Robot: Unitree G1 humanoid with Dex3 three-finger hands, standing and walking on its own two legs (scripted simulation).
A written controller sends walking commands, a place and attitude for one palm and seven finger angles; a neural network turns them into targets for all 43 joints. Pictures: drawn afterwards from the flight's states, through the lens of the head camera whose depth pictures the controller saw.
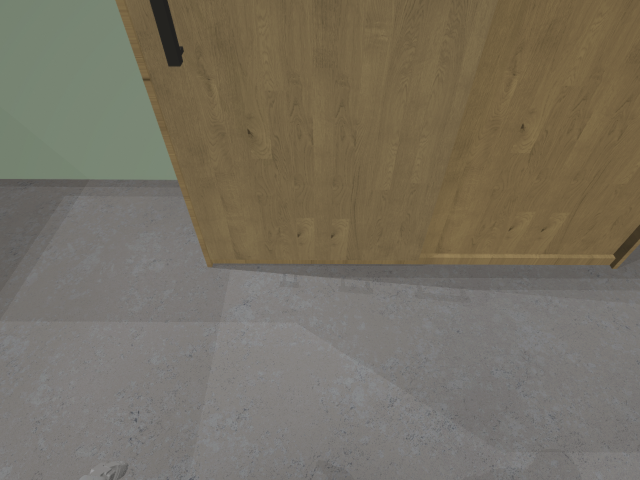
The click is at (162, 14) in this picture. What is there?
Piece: wardrobe's sliding door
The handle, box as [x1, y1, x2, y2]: [150, 0, 183, 66]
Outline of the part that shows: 150,0 168,65 179,66 182,62 181,54 183,50 182,46 179,46 177,42 167,1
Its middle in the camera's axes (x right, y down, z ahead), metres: -0.34 -0.50 +0.84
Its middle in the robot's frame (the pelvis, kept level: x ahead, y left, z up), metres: +0.97 +0.39 +0.19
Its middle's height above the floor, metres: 0.96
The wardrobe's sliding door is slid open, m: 0.00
